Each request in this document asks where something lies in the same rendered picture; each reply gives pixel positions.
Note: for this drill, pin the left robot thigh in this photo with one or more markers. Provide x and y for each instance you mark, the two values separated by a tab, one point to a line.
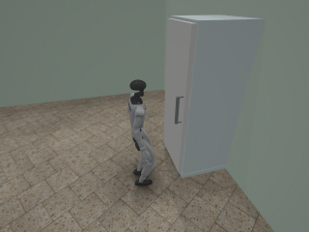
146	137

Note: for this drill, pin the right robot foot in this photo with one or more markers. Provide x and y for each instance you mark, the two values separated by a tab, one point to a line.
144	183

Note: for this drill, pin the right robot hand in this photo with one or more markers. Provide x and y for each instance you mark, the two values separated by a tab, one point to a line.
145	156

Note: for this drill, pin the robot right forearm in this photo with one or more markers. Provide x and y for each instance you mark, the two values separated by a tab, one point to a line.
138	137

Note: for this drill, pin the robot left upper arm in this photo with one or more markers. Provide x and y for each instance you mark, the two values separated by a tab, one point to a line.
131	94

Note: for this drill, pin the fridge door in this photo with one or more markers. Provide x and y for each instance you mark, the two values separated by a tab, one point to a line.
180	49

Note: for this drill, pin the handle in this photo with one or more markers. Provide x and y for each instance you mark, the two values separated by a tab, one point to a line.
177	109

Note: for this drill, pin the robot right upper arm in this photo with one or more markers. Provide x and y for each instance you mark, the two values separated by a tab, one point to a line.
138	116

